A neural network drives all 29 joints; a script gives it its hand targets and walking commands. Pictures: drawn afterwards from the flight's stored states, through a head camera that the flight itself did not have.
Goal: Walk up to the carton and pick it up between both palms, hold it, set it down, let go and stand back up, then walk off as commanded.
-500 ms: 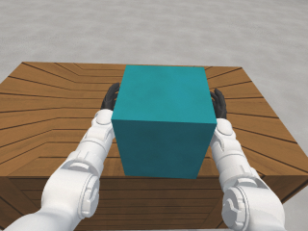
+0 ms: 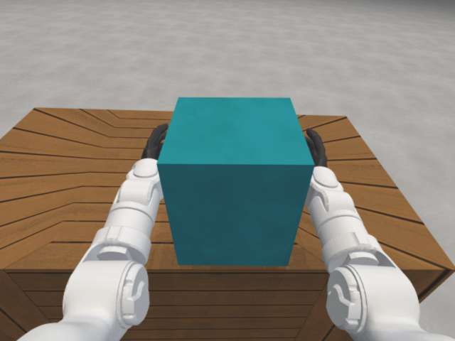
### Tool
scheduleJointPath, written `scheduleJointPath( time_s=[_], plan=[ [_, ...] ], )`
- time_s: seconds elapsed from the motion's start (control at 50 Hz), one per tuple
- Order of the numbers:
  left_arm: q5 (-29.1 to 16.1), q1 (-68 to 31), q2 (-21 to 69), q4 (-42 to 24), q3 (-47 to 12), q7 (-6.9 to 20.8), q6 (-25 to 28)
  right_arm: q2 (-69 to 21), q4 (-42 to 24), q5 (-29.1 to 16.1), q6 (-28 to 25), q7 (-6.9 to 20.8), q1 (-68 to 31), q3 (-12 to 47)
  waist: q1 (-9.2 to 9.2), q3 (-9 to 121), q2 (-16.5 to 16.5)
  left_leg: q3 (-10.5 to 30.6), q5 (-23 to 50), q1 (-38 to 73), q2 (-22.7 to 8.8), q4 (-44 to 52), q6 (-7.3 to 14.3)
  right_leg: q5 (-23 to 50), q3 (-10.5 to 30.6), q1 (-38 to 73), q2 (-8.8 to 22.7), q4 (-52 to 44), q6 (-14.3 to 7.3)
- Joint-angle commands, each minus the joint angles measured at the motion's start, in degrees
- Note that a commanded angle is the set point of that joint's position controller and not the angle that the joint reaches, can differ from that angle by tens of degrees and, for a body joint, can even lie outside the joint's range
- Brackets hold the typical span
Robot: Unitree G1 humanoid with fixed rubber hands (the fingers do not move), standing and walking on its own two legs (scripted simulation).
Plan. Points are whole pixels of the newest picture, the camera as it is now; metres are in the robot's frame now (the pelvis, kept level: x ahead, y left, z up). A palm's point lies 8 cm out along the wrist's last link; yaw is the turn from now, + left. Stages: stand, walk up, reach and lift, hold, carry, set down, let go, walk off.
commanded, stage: reach and lift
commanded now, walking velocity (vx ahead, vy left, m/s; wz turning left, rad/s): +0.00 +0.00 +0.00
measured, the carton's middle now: (233, 182) +0.40 +0.01 +0.13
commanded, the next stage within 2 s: hold in 1.54 s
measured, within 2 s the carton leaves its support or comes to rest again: neither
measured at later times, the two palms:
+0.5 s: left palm (136, 171) +0.38 +0.18 +0.16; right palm (305, 166) +0.40 -0.12 +0.17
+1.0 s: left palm (134, 164) +0.37 +0.18 +0.18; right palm (309, 160) +0.39 -0.12 +0.19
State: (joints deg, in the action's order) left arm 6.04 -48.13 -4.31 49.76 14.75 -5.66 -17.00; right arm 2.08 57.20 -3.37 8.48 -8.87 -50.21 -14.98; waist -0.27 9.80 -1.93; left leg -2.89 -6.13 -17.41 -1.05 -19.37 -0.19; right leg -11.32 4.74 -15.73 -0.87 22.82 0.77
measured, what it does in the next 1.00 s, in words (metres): stands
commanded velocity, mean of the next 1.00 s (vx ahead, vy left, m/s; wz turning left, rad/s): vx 0.00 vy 0.00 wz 0.00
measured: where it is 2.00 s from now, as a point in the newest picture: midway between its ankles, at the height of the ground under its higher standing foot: outside the picture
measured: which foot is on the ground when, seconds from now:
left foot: down 0.00-1.00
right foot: down 0.00-1.00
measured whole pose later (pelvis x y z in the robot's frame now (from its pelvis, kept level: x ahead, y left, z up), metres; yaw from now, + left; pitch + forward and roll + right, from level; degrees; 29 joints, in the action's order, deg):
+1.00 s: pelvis +0.00 +0.00 +0.00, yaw +0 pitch +1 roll +0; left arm 7.0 -36.4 -1.3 19.4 14.7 -5.8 -35.3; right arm 2.7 37.7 -11.8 22.1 -11.5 -44.2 -5.4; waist -0.3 8.6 -2.1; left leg -2.9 -7.0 -13.2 -1.1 -19.2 -0.3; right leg -11.3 4.7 -10.7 -0.8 20.9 0.8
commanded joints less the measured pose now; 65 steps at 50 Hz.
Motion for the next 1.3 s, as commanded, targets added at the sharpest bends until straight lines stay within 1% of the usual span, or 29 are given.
scheduleJointPath(
  time_s=[0.0,0.04,0.08,0.18,0.24,0.28,0.3,0.32,0.38,0.44,0.46,0.54,0.56,0.58,0.64,0.68,0.74,0.76,0.78,0.86,0.9,0.98,1.04,1.06,1.12,1.14,1.16,1.22,1.28],
  plan=[
    [1.51,-31.63,36.84,-18.98,-12.78,8.07,-0.34,-37.73,-23.03,-7.88,0.05,7.5,-40.47,30.2,6.05,25.46,-0.65,1.78,18.23,24.47,3.49,-1.54,0.46,21.01,-4.48,16.73,-2.48,-6.44,2.07],
    [0.65,-29.68,37.18,-24.93,-14.52,8.45,-1.55,-38.89,-27.5,-10.21,0.98,6.15,-38.16,32.86,5.14,26.35,-1.65,2.26,20.4,25.29,3.82,-2.14,0.34,27.11,-4.65,17.99,-2.38,-5.75,2.97],
    [0.22,-31.41,36.63,-28.96,-15.77,8.49,-2.63,-39.06,-27.33,-10.99,2.67,5.44,-35.4,34.29,4.6,24.31,-1.23,2.48,18.85,25.64,3.95,-1.8,0.32,25.84,-4.57,16.66,-2.1,-6.2,3.3],
    [-3.77,-32.27,40.44,-40.8,-25.59,7.88,-5.51,-36.8,-36.86,-13.38,3.76,4.33,-33.95,36.41,1.17,28.33,4.4,3.98,24.46,31.06,3.33,-3.96,-2.54,22.49,-5.5,12.43,-3.09,-6.39,2.06],
    [-2.25,-30.63,39.73,-40.56,-26.0,7.86,-8.05,-34.17,-35.91,-12.67,4.9,4.22,-32.74,34.74,0.23,24.41,6.71,4.13,24.66,33.42,2.38,-4.12,-3.34,17.07,-6.13,8.58,-3.6,-7.63,1.36],
    [-1.53,-28.86,39.05,-40.98,-26.57,7.72,-9.5,-33.44,-33.96,-12.13,5.94,4.29,-30.67,35.03,0.4,19.65,6.34,3.94,20.23,31.74,2.12,-2.97,-3.22,13.01,-6.3,8.69,-3.55,-8.23,0.9],
    [-0.38,-27.25,37.74,-36.45,-24.0,8.38,-10.64,-32.06,-32.29,-11.09,6.82,4.25,-31.31,33.16,-0.23,16.03,5.32,3.55,15.07,29.5,2.26,-1.29,-2.21,10.05,-6.01,7.83,-3.18,-9.27,1.05],
    [-1.02,-31.11,38.24,-39.25,-24.57,8.41,-10.24,-33.15,-33.44,-10.95,6.59,4.4,-32.31,32.95,-0.05,18.99,5.09,3.49,13.39,29.92,2.16,-1.42,-2.2,9.28,-6.07,8.06,-2.95,-8.82,1.02],
    [-0.9,-31.35,39.71,-37.67,-24.9,8.56,-11.34,-31.31,-31.04,-10.68,6.99,4.77,-33.37,30.25,-1.96,17.0,7.18,3.81,11.95,28.12,2.01,-0.45,-2.98,7.99,-6.28,7.37,-3.12,-8.81,0.26],
    [-0.49,-31.0,38.72,-34.99,-22.37,8.8,-11.88,-32.68,-32.5,-11.33,7.17,5.17,-36.59,31.24,0.33,15.56,3.47,3.48,7.58,25.76,1.96,0.63,-1.18,4.88,-6.3,7.72,-3.11,-9.26,0.2],
    [-0.92,-33.58,38.9,-35.17,-22.96,8.51,-11.61,-33.23,-33.07,-10.29,6.84,5.54,-39.46,31.0,0.42,18.19,4.24,3.06,6.74,25.79,1.94,0.57,-1.07,4.02,-6.04,6.64,-2.79,-9.49,0.21],
    [-3.18,-34.36,41.12,-43.03,-27.17,7.35,-11.24,-34.46,-35.16,-13.15,7.05,5.21,-35.78,34.06,-0.71,24.51,6.59,4.23,18.34,31.14,1.8,-2.3,-3.0,12.61,-6.61,8.33,-3.78,-7.72,0.39],
    [-4.11,-33.72,41.98,-43.06,-29.57,7.14,-11.55,-33.02,-36.37,-12.46,7.07,4.98,-34.75,33.31,-2.61,24.37,8.06,4.52,19.0,32.63,1.64,-2.91,-4.09,12.61,-6.62,6.97,-3.67,-7.9,0.35],
    [-3.83,-32.73,41.63,-40.92,-28.45,7.27,-11.93,-32.37,-34.69,-12.61,7.58,4.73,-34.59,32.39,-2.81,22.63,7.52,4.72,18.15,32.13,1.58,-2.63,-3.9,11.53,-6.45,6.31,-3.53,-8.55,0.35],
    [-1.14,-30.26,38.34,-38.19,-24.29,8.58,-13.14,-32.98,-33.62,-11.94,8.69,4.14,-33.71,32.64,-1.0,18.54,4.14,3.27,13.5,27.92,2.65,-1.24,-1.78,11.22,-6.48,9.85,-3.18,-8.9,1.22],
    [-1.57,-30.12,38.88,-40.31,-25.94,8.79,-13.33,-33.51,-34.61,-11.95,8.94,3.9,-32.56,33.01,-2.68,18.48,4.59,3.72,13.54,28.33,2.76,-1.22,-1.95,12.59,-6.4,9.99,-3.02,-8.54,1.29],
    [-3.63,-32.67,39.55,-42.69,-27.71,8.47,-13.14,-34.26,-38.45,-13.22,8.84,3.58,-35.07,34.43,-2.19,24.07,5.03,3.71,17.27,29.85,2.95,-2.42,-2.05,16.32,-6.24,11.13,-2.99,-8.09,1.34],
    [-3.71,-34.24,40.11,-44.5,-28.99,8.2,-13.17,-33.33,-38.79,-12.83,8.91,3.49,-35.17,33.64,-3.49,25.13,6.54,4.29,16.97,30.89,2.44,-2.59,-2.74,15.5,-6.16,9.82,-2.98,-7.81,1.31],
    [-4.15,-32.24,40.03,-45.4,-29.45,8.53,-13.65,-33.19,-42.49,-14.69,8.76,3.21,-35.47,35.76,-2.16,26.25,6.28,4.08,21.32,32.08,2.79,-3.73,-2.95,18.26,-6.41,10.84,-3.51,-7.56,1.35],
    [-2.05,-27.45,38.92,-42.65,-28.39,8.77,-15.43,-33.05,-42.28,-14.85,10.23,2.51,-34.58,37.17,-1.42,22.49,5.84,3.28,19.07,30.63,3.44,-3.15,-2.18,18.57,-6.39,11.96,-3.4,-7.96,1.79],
    [-1.29,-29.79,38.45,-41.11,-26.89,9.18,-16.31,-31.12,-38.44,-13.73,11.27,2.55,-34.07,34.11,-3.11,18.81,6.16,3.74,14.43,29.19,2.85,-1.42,-2.31,13.1,-6.66,10.11,-3.35,-8.53,1.16],
    [-1.73,-34.39,37.39,-41.21,-25.09,9.68,-16.19,-32.91,-36.76,-13.29,12.09,3.09,-36.7,32.73,-2.32,17.36,3.97,3.08,9.89,25.58,3.13,-0.32,-1.2,10.07,-6.55,10.1,-2.78,-9.02,1.41],
    [-2.42,-34.85,38.55,-43.32,-26.08,9.52,-16.6,-33.07,-36.97,-14.64,12.02,3.33,-36.46,32.75,-2.29,20.55,5.95,3.29,12.58,29.0,2.7,-0.96,-1.99,11.81,-6.64,9.98,-2.81,-8.53,1.24],
    [-1.76,-33.95,36.82,-40.86,-24.41,9.92,-17.05,-31.66,-34.68,-13.01,12.95,3.14,-34.69,30.83,-4.08,16.94,4.49,3.7,11.74,27.93,2.66,-0.63,-1.42,12.83,-6.38,9.6,-2.6,-8.94,1.35],
    [-1.32,-35.22,35.95,-40.25,-23.06,10.24,-16.96,-33.15,-34.37,-13.12,12.89,3.38,-37.42,31.56,-1.92,17.21,4.13,2.89,9.6,26.2,3.35,-0.21,-0.69,10.64,-6.51,10.27,-2.67,-8.99,1.6],
    [-1.49,-38.27,36.54,-42.17,-23.82,10.02,-16.55,-33.38,-32.7,-12.31,13.08,3.54,-36.77,30.35,-3.36,17.04,5.64,2.78,8.11,25.85,3.35,0.34,-1.3,9.57,-6.67,9.79,-2.38,-8.9,1.55],
    [-2.28,-38.95,37.24,-42.23,-23.52,9.91,-16.36,-33.78,-34.18,-13.5,12.47,3.75,-38.75,30.08,-2.56,19.37,5.02,2.89,9.38,26.5,3.13,-0.41,-1.28,10.08,-6.51,10.08,-2.41,-8.59,1.52],
    [-4.76,-41.58,38.06,-46.4,-27.22,9.06,-15.54,-35.33,-36.22,-13.59,12.45,3.8,-38.7,31.64,-4.05,23.91,4.9,3.16,11.51,27.44,3.04,-0.99,-1.74,12.91,-6.8,10.1,-2.72,-7.91,1.73],
    [-2.48,-37.68,37.27,-44.43,-25.12,9.56,-17.04,-34.01,-33.42,-14.43,13.79,3.29,-34.26,31.92,-3.53,20.13,5.85,3.27,13.65,28.73,3.15,-1.12,-2.01,14.54,-6.26,10.77,-2.46,-8.47,1.9]
  ],
)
